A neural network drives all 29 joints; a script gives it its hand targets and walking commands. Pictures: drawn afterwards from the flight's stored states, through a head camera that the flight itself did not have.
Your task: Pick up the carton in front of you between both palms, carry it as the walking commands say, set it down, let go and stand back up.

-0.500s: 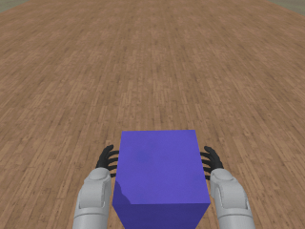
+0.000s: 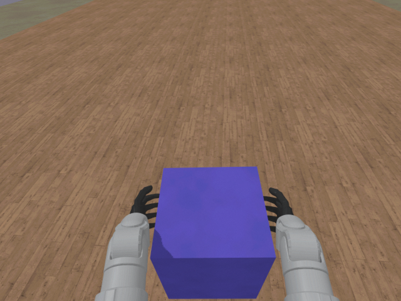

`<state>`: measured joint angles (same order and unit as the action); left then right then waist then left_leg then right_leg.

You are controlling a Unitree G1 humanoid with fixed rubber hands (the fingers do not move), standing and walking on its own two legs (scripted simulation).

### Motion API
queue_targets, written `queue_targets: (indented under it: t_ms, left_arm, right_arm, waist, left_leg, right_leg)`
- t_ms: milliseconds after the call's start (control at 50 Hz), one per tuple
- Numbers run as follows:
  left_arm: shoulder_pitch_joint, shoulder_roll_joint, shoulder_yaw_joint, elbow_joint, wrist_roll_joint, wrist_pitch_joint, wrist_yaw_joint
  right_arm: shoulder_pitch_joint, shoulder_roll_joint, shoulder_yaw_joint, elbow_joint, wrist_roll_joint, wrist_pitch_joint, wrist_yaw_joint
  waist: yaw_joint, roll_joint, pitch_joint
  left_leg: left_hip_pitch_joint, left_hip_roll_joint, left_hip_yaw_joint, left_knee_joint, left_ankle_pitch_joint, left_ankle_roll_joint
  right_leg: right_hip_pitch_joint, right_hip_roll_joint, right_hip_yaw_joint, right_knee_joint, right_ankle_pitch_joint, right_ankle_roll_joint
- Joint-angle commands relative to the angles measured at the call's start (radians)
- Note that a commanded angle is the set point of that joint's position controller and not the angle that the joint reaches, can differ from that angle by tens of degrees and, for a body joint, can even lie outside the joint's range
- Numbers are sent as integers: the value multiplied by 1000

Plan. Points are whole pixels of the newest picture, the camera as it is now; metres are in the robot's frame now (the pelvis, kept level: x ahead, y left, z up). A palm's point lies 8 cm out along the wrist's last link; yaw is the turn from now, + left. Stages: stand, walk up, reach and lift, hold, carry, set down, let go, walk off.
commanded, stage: set down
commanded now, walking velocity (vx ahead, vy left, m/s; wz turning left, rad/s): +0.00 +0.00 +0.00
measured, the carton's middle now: (211, 235) +0.31 +0.00 -0.04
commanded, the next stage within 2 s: none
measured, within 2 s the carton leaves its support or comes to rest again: neither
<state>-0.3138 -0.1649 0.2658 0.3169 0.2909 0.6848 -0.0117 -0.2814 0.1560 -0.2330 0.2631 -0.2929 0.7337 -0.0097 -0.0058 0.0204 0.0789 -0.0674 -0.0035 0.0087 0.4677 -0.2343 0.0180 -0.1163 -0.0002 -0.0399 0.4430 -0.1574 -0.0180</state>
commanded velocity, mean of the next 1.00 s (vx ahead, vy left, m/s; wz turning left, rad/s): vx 0.00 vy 0.00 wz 0.00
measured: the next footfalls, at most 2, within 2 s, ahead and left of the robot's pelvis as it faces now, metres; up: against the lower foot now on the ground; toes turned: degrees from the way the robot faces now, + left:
none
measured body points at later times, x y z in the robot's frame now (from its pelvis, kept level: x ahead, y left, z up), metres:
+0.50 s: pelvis -0.03 -0.01 -0.06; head +0.16 -0.02 +0.35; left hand +0.37 +0.15 -0.13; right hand +0.38 -0.15 -0.14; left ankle +0.03 +0.11 -0.74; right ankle +0.07 -0.11 -0.74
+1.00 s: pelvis -0.02 -0.01 -0.19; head +0.23 -0.02 +0.19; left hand +0.43 +0.14 -0.27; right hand +0.45 -0.16 -0.28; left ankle +0.03 +0.11 -0.74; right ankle +0.07 -0.11 -0.74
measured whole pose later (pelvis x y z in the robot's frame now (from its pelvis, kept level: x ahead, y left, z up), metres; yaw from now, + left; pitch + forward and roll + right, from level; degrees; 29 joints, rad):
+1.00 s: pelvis -0.02 -0.01 -0.19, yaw +3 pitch +42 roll +2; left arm -0.81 -0.16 0.51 0.56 0.22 0.24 0.09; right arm -0.88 -0.02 -0.39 0.69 -0.25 0.26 0.02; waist -0.01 0.03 -0.16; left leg -1.67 -0.07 -0.01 1.45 -0.51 -0.01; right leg -1.73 0.02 0.02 1.43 -0.44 -0.02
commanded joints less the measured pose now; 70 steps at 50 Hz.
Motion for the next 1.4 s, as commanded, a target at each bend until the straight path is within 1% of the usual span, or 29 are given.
queue_targets:
  t_ms: [0,20,40,60,80,100,120,140,200,240,260,320,360,420,460,520,560,580,600,640,700,760,820,900,1020,1120,1220,1380]
  left_arm:
    - [-614,-902,-427,89,-189,-71,-247]
    - [-648,-891,-391,140,-168,-82,-253]
    - [-715,-889,-348,175,-142,-102,-255]
    - [-749,-877,-295,229,-115,-118,-255]
    - [-774,-857,-237,274,-83,-134,-251]
    - [-791,-829,-178,312,-52,-147,-244]
    - [-803,-802,-125,339,-23,-157,-233]
    - [-812,-778,-77,358,6,-165,-221]
    - [-814,-694,31,390,76,-189,-184]
    - [-807,-641,74,399,110,-220,-166]
    - [-805,-622,84,400,119,-242,-160]
    - [-803,-609,66,399,100,-329,-147]
    - [-817,-654,-1,374,57,-395,-145]
    - [-833,-736,-109,362,-2,-492,-149]
    - [-859,-800,-207,342,-51,-538,-151]
    - [-894,-860,-368,243,-131,-567,-142]
    - [-907,-871,-451,184,-176,-566,-130]
    - [-904,-874,-474,167,-192,-560,-124]
    - [-900,-875,-484,161,-200,-549,-119]
    - [-892,-886,-478,173,-202,-521,-118]
    - [-900,-912,-434,226,-182,-473,-127]
    - [-923,-923,-379,282,-163,-443,-134]
    - [-955,-913,-337,313,-151,-437,-130]
    - [-1022,-888,-313,319,-156,-450,-111]
    - [-1146,-849,-326,290,-190,-465,-70]
    - [-1249,-811,-326,269,-214,-455,-44]
    - [-1348,-781,-303,274,-226,-438,-37]
    - [-1496,-717,-250,303,-238,-431,-39]
  right_arm:
    - [-688,941,465,48,231,-83,260]
    - [-715,944,428,105,215,-94,260]
    - [-783,960,397,160,200,-108,261]
    - [-819,952,351,218,179,-123,258]
    - [-843,937,296,270,151,-138,251]
    - [-853,912,236,319,119,-152,239]
    - [-860,881,176,357,82,-166,226]
    - [-866,839,116,385,45,-179,213]
    - [-848,690,-44,446,-54,-221,182]
    - [-845,608,-101,463,-91,-258,173]
    - [-840,581,-112,464,-101,-281,170]
    - [-833,551,-83,456,-102,-366,164]
    - [-838,599,-16,443,-75,-431,164]
    - [-884,692,123,428,-4,-530,174]
    - [-930,750,235,393,47,-579,185]
    - [-983,797,398,283,123,-610,191]
    - [-999,797,474,230,166,-606,187]
    - [-994,795,495,220,178,-598,185]
    - [-982,793,503,222,184,-588,186]
    - [-960,793,493,254,181,-564,194]
    - [-953,791,438,317,158,-526,216]
    - [-972,781,378,374,133,-498,235]
    - [-1004,757,331,412,120,-491,243]
    - [-1070,718,306,434,127,-501,244]
    - [-1184,672,325,430,162,-510,226]
    - [-1274,636,334,433,189,-494,213]
    - [-1363,605,325,455,205,-472,210]
    - [-1488,544,302,501,218,-456,214]
  waist:
    - [20,-3,-193]
    - [16,-34,-173]
    - [29,-46,-195]
    - [34,-53,-176]
    - [36,-59,-153]
    - [38,-64,-129]
    - [39,-56,-112]
    - [37,-36,-103]
    - [9,-1,-111]
    - [-2,12,-147]
    - [-7,7,-166]
    - [-11,-7,-263]
    - [-7,-20,-367]
    - [16,-21,-572]
    - [30,-30,-750]
    - [28,-49,-1081]
    - [24,-60,-1239]
    - [20,-64,-1274]
    - [16,-65,-1278]
    - [6,-63,-1221]
    - [-5,-47,-1096]
    - [-15,-37,-1018]
    - [-21,-30,-1006]
    - [-25,-31,-1049]
    - [-27,-47,-1170]
    - [-31,-58,-1232]
    - [-34,-67,-1232]
    - [-37,-83,-1186]
  left_leg:
    - [-229,-35,-112,-123,-240,56]
    - [-173,-49,-105,-78,-184,50]
    - [-185,-56,-99,-60,-222,47]
    - [-206,-59,-95,-39,-246,47]
    - [-224,-62,-93,-17,-250,48]
    - [-243,-61,-93,2,-245,48]
    - [-269,-58,-94,11,-247,48]
    - [-301,-58,-93,18,-254,46]
    - [-377,-66,-85,58,-253,35]
    - [-441,-75,-80,95,-237,26]
    - [-479,-81,-77,123,-210,22]
    - [-586,-99,-72,208,-123,7]
    - [-629,-113,-68,259,-57,0]
    - [-713,-133,-59,352,36,-9]
    - [-761,-142,-55,417,104,-18]
    - [-814,-153,-50,517,216,-37]
    - [-863,-158,-47,573,254,-47]
    - [-891,-161,-46,595,251,-50]
    - [-919,-163,-47,615,235,-51]
    - [-973,-166,-48,642,179,-52]
    - [-1050,-167,-44,671,91,-52]
    - [-1134,-171,-38,708,34,-52]
    - [-1203,-177,-35,756,28,-54]
    - [-1270,-186,-28,827,38,-61]
    - [-1350,-201,-5,942,21,-74]
    - [-1413,-208,16,1031,-21,-78]
    - [-1494,-210,36,1108,-70,-75]
    - [-1631,-204,60,1218,-127,-65]
  right_leg:
    - [157,50,128,-32,-256,4]
    - [73,43,138,-46,-273,6]
    - [68,38,150,-51,-340,2]
    - [52,33,162,-47,-392,-3]
    - [30,32,168,-40,-412,-6]
    - [9,34,169,-28,-410,-8]
    - [-2,41,161,-10,-397,-7]
    - [-16,48,154,9,-382,-9]
    - [-90,65,133,71,-330,-13]
    - [-149,75,119,118,-288,-13]
    - [-186,79,115,144,-252,-13]
    - [-280,92,111,229,-137,-12]
    - [-304,100,110,282,-47,-8]
    - [-334,107,112,392,85,5]
    - [-332,110,120,468,183,10]
    - [-306,116,127,586,362,14]
    - [-308,119,128,648,434,18]
    - [-329,121,125,671,436,20]
    - [-371,122,121,689,413,22]
    - [-495,127,109,708,316,23]
    - [-681,134,89,727,165,17]
    - [-802,136,82,758,93,11]
    - [-883,137,81,805,88,9]
    - [-964,140,76,878,105,12]
    - [-1021,146,65,987,103,23]
    - [-1053,148,55,1063,71,31]
    - [-1089,142,53,1125,31,35]
    - [-1136,129,62,1218,-6,38]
